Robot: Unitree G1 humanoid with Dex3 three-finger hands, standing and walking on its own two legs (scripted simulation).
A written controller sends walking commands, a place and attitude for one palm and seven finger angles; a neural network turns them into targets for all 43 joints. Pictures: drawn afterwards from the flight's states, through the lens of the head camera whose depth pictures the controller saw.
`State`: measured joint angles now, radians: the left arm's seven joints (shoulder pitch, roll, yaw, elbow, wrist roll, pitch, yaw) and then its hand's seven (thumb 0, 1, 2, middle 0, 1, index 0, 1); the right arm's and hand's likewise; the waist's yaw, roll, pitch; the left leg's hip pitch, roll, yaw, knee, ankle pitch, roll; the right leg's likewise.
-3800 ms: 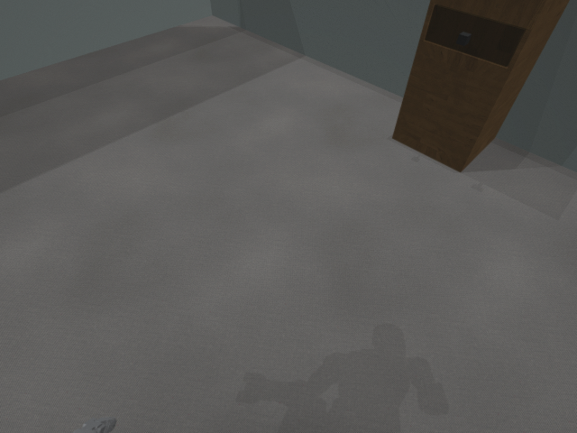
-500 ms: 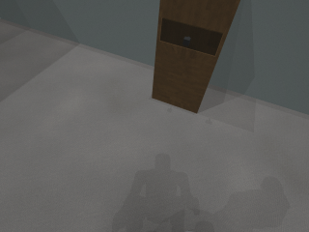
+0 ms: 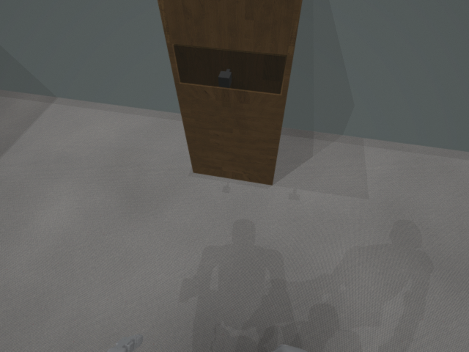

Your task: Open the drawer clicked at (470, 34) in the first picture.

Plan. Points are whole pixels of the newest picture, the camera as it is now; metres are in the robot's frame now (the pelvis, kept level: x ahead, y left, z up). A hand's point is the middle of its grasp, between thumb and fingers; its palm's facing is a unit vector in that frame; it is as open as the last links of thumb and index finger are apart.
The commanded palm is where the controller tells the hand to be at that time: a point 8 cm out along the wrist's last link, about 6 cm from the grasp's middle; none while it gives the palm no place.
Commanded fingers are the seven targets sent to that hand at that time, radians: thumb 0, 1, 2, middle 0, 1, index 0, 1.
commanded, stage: turn to face it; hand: left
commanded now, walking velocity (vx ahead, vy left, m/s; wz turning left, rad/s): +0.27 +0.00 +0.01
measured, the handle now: (226, 76) +0.97 +0.06 -0.10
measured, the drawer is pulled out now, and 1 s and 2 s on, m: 0.00 0.00 0.00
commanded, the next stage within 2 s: take the last steps up to it in 0.32 s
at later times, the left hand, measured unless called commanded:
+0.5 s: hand (126, 337) +0.17 +0.23 -0.17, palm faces +0.01 -0.99 -0.15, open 7.3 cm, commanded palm none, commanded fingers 0.00 0.90 0.90 -0.20 -0.30 -0.20 -0.30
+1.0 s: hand (165, 277) +0.28 +0.16 -0.15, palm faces -0.09 -0.97 -0.21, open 7.3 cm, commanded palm none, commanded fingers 0.00 0.90 0.90 -0.20 -0.30 -0.20 -0.30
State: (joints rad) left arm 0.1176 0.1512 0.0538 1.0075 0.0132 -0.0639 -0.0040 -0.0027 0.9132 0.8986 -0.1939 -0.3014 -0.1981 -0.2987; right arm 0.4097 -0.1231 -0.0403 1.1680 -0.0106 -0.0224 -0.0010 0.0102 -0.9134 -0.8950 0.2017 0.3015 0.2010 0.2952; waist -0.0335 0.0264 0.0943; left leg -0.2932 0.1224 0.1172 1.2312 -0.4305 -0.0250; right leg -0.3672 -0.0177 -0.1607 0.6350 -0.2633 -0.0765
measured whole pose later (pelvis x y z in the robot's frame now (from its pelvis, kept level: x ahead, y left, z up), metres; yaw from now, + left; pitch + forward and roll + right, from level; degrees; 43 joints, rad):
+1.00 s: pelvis +0.26 -0.01 +0.02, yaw -8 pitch +0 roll +0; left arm 0.32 0.14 0.04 1.11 0.02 -0.05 0.02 0.00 0.93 0.90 -0.20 -0.30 -0.20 -0.30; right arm 0.29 -0.19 -0.06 1.09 -0.03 0.01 0.02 0.01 -0.92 -0.90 0.20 0.30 0.20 0.29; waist -0.02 0.03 0.01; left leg -0.49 0.12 0.12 0.92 -0.32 -0.04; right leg -0.08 -0.02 -0.13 0.38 -0.30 -0.03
